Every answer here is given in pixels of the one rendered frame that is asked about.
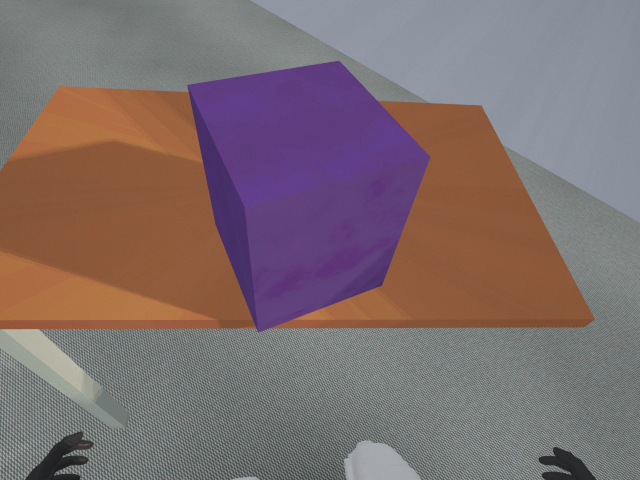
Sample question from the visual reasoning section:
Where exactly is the right robot thigh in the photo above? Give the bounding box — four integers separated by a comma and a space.
344, 443, 421, 480

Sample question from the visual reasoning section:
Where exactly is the robot left hand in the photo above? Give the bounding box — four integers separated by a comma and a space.
25, 431, 93, 480

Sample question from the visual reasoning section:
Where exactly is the carton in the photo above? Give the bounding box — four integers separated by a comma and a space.
187, 61, 430, 333

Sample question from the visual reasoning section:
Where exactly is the table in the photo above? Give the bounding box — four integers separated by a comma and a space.
0, 86, 595, 429

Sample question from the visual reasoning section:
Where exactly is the robot right hand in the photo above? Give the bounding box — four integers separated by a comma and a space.
539, 447, 597, 480

